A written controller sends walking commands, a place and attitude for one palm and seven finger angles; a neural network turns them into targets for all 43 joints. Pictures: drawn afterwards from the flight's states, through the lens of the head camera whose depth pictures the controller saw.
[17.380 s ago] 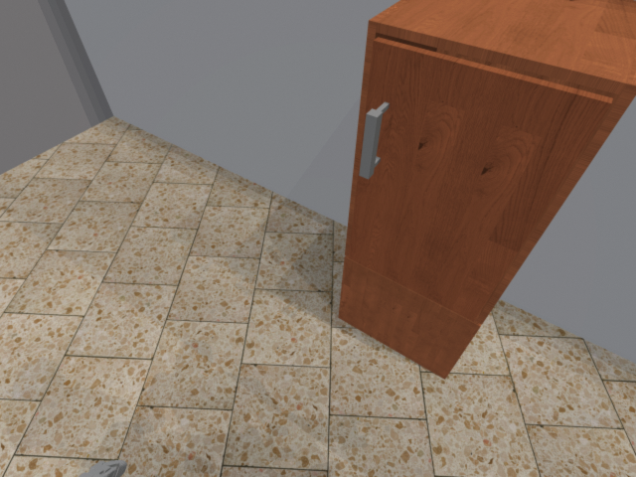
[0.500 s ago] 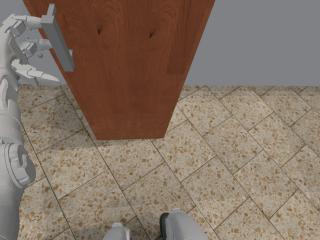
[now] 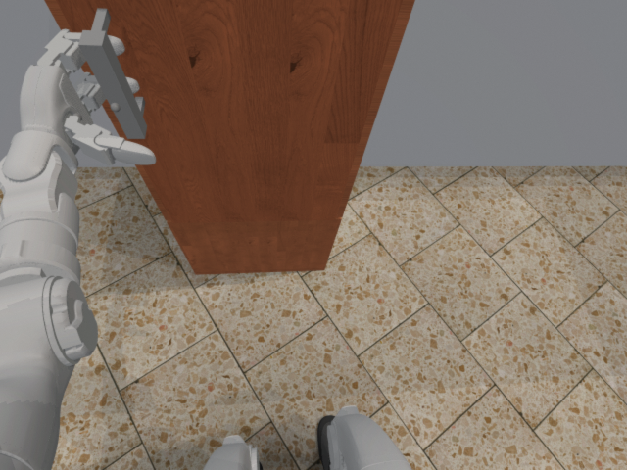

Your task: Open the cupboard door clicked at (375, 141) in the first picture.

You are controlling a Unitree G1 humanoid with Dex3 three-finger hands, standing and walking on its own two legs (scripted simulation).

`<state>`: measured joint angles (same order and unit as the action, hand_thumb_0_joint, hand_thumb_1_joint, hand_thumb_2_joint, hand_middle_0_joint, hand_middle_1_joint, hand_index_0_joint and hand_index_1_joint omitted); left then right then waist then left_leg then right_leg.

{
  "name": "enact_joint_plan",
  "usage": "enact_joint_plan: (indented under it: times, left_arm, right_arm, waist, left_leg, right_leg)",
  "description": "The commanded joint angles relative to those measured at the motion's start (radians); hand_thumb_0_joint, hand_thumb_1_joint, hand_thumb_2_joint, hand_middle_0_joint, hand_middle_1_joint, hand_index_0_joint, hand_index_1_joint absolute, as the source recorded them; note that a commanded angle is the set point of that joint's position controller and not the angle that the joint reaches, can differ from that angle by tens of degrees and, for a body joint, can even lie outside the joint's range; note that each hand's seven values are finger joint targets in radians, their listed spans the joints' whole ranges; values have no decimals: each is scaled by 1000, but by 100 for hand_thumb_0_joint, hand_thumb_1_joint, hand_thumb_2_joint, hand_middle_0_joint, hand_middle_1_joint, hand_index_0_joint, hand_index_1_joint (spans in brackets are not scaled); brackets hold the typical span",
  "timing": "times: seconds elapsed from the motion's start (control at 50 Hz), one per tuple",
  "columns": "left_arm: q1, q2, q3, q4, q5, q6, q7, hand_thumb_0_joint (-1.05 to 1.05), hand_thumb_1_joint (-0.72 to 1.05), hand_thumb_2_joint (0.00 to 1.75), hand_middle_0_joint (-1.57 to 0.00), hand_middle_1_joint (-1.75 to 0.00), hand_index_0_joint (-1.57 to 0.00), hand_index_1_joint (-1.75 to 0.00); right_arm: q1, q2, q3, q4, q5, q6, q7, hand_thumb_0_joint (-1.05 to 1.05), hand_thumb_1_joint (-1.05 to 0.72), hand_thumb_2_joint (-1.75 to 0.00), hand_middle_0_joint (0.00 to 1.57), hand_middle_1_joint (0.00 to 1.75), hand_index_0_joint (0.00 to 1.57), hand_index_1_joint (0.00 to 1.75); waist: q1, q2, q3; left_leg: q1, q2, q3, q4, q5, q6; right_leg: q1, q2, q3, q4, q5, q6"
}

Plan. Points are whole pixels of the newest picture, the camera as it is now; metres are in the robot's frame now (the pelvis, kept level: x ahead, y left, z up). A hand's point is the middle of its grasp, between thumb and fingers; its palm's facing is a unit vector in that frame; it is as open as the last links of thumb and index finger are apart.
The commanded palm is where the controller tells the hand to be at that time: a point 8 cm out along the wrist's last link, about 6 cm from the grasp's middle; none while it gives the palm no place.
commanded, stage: slide the fingers in behind the handle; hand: left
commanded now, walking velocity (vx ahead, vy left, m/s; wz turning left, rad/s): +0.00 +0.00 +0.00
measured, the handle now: (120, 79) +0.58 +0.18 +0.10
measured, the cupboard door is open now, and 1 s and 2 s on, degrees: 0 0 5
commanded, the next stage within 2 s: close the thumb around the handle in 0.76 s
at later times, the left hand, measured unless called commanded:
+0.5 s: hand (138, 109) +0.53 +0.15 +0.09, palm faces -0.07 -1.00 -0.02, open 13.8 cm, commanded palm +0.51 +0.20 +0.10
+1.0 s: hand (137, 108) +0.53 +0.15 +0.09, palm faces -0.07 -1.00 -0.03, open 13.3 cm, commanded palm +0.51 +0.20 +0.10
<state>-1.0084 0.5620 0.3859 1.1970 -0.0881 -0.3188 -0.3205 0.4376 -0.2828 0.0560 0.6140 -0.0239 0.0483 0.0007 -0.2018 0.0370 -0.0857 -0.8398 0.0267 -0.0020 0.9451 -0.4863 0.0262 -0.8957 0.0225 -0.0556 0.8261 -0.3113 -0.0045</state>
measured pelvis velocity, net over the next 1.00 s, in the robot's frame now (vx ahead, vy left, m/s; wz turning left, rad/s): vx -0.01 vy -0.01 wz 0.01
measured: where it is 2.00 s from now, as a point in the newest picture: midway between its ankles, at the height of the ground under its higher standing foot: outside the picture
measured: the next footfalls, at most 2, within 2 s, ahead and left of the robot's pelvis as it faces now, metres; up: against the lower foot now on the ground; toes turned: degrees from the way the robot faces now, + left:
none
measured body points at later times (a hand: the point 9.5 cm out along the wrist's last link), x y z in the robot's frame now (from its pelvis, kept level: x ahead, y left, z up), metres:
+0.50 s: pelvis +0.00 +0.00 +0.00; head +0.13 +0.01 +0.43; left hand +0.53 +0.21 +0.10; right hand -0.02 -0.26 -0.11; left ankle -0.03 +0.10 -0.69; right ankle +0.04 -0.12 -0.69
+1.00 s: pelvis -0.01 -0.01 +0.00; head +0.14 +0.01 +0.43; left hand +0.53 +0.21 +0.10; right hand -0.02 -0.27 -0.11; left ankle -0.03 +0.10 -0.69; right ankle +0.04 -0.12 -0.69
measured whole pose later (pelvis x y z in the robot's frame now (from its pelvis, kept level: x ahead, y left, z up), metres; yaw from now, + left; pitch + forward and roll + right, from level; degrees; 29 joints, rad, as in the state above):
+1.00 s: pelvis -0.01 -0.01 +0.00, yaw +1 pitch +22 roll -3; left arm -1.06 0.52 0.34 1.24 -0.06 -0.34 -0.25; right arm 0.43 -0.29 0.05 0.62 -0.03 0.02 0.00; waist -0.21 0.04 -0.08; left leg -0.86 0.02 -0.01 0.95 -0.48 0.02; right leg -0.91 0.01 -0.06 0.84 -0.31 -0.01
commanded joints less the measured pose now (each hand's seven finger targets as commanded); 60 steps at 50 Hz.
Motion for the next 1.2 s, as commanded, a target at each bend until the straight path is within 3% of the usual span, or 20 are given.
enact_joint_plan:
  times: [0.0,0.06,0.12,0.18,0.22,0.26,0.34,0.4,0.56,0.6,0.62,0.66,0.72,0.78,0.84,0.88,0.92,0.94,1.12,1.18]
  left_arm:
    - [-467,244,23,-217,-4,-66,22,0,-50,30,-30,-120,-30,-120]
    - [-465,204,-9,-224,-4,-72,20,0,-50,30,-30,-120,-30,-120]
    - [-471,225,17,-210,-16,-73,23,0,-50,30,-30,-120,-30,-120]
    - [-467,217,12,-173,-10,-62,32,0,-50,30,-30,-120,-30,-120]
    - [-495,247,27,-214,1,-78,42,0,-50,30,-30,-120,-30,-120]
    - [-497,179,-18,-242,0,-87,46,0,-50,30,-30,-120,-30,-120]
    - [-516,141,-41,-213,-10,-78,53,0,-50,30,-30,-120,-30,-120]
    - [-530,191,3,-227,-1,-83,73,0,-50,30,-30,-120,-30,-120]
    - [-541,137,-47,-156,13,-77,84,0,-50,30,-30,-120,-30,-120]
    - [-556,155,-32,-170,10,-81,82,0,-50,30,-30,-120,-30,-120]
    - [-572,132,-60,-174,13,-81,78,0,-50,30,-30,-120,-30,-120]
    - [-563,107,-70,-155,10,-75,79,0,-50,30,-30,-120,-30,-120]
    - [-575,160,-29,-196,9,-88,82,0,-50,30,-30,-120,-30,-120]
    - [-540,118,-55,-192,3,-81,72,0,-50,30,-30,-120,-30,-120]
    - [-548,145,-40,-160,6,-75,75,0,-50,30,-30,-120,-30,-120]
    - [-550,175,-25,-163,12,-75,76,0,-39,35,-31,-121,-31,-121]
    - [-554,174,-28,-190,17,-85,74,0,-28,40,-32,-122,-32,-122]
    - [-548,133,-57,-180,12,-82,73,0,-22,42,-32,-123,-32,-123]
    - [-573,164,-32,-197,6,-82,74,0,28,64,-36,-128,-36,-128]
    - [-512,181,-11,-169,6,-77,71,0,45,71,-37,-130,-37,-130]
  right_arm:
    - [194,-181,-72,-45,-5,-10,-6,0,-90,-90,20,30,20,30]
    - [182,-174,-72,-46,-1,-13,-4,0,-90,-90,20,30,20,30]
    - [183,-177,-72,-43,-1,-15,-7,0,-90,-90,20,30,20,30]
    - [182,-177,-70,-41,-1,-19,-7,0,-90,-90,20,30,20,30]
    - [185,-178,-70,-44,-3,-22,-8,0,-90,-90,20,30,20,30]
    - [183,-172,-74,-44,-6,-27,-3,0,-90,-90,20,30,20,30]
    - [184,-176,-75,-32,-5,-27,-4,0,-90,-90,20,30,20,30]
    - [191,-179,-75,-33,-9,-29,-5,0,-90,-90,20,30,20,30]
    - [188,-176,-70,-21,-10,-31,-3,0,-90,-90,20,30,20,30]
    - [193,-179,-72,-26,-11,-33,-7,0,-90,-90,20,30,20,30]
    - [191,-175,-70,-21,-10,-34,-6,0,-90,-90,20,30,20,30]
    - [194,-176,-71,-16,-13,-36,-4,0,-90,-90,20,30,20,30]
    - [200,-179,-73,-18,-16,-39,-4,0,-90,-90,20,30,20,30]
    - [190,-174,-74,-22,-12,-37,-1,0,-90,-90,20,30,20,30]
    - [189,-176,-70,-19,-10,-34,-4,0,-90,-90,20,30,20,30]
    - [191,-179,-70,-22,-9,-36,-6,0,-90,-90,20,30,20,30]
    - [191,-175,-71,-24,-10,-37,-6,0,-90,-90,20,30,20,30]
    - [190,-174,-70,-23,-10,-38,-5,0,-90,-90,20,30,20,30]
    - [191,-181,-72,-23,-12,-36,-6,0,-90,-90,20,30,20,30]
    - [191,-180,-71,-27,-10,-34,-7,0,-90,-90,20,30,20,30]
  waist:
    - [-16,93,-485]
    - [-15,128,-485]
    - [-14,113,-499]
    - [-21,87,-440]
    - [-11,116,-494]
    - [-15,152,-523]
    - [-32,116,-491]
    - [-18,139,-521]
    - [-43,98,-448]
    - [-42,79,-478]
    - [-51,122,-482]
    - [-56,111,-468]
    - [-38,125,-540]
    - [-37,119,-517]
    - [-42,102,-466]
    - [-40,83,-467]
    - [-30,148,-514]
    - [-44,126,-494]
    - [-46,118,-500]
    - [-32,76,-492]
  left_leg:
    - [222,-10,-38,-103,448,-7]
    - [227,-13,-31,-109,434,-9]
    - [220,-15,-29,-106,423,-7]
    - [179,-15,-26,-110,378,-3]
    - [208,-16,-34,-108,405,-6]
    - [271,-13,-39,-101,451,-15]
    - [265,-12,-47,-105,434,-15]
    - [278,-14,-47,-98,460,-16]
    - [235,-15,-49,-104,400,-13]
    - [231,-18,-49,-100,402,-7]
    - [246,-18,-50,-100,407,-12]
    - [257,-16,-55,-97,409,-14]
    - [270,-18,-54,-91,440,-14]
    - [263,-18,-45,-93,441,-13]
    - [213,-20,-41,-99,385,-7]
    - [194,-21,-42,-103,363,-3]
    - [244,-22,-45,-98,408,-10]
    - [256,-19,-47,-98,418,-10]
    - [238,-18,-43,-97,403,-7]
    - [217,-19,-40,-100,412,-6]
  right_leg:
    - [341,30,27,-39,337,-20]
    - [342,27,30,-42,332,-19]
    - [357,27,35,-42,335,-18]
    - [337,25,35,-50,297,-16]
    - [347,24,34,-36,312,-19]
    - [308,25,25,-31,318,-20]
    - [287,26,19,-36,300,-17]
    - [294,25,21,-27,314,-22]
    - [266,23,20,-39,268,-17]
    - [290,23,24,-34,284,-19]
    - [272,20,23,-35,282,-16]
    - [242,22,17,-37,264,-16]
    - [290,21,23,-28,302,-19]
    - [296,23,23,-34,317,-18]
    - [293,23,27,-41,284,-16]
    - [312,22,31,-44,271,-16]
    - [299,21,27,-32,292,-20]
    - [278,22,22,-36,291,-18]
    - [293,22,27,-39,291,-15]
    - [325,22,28,-38,313,-16]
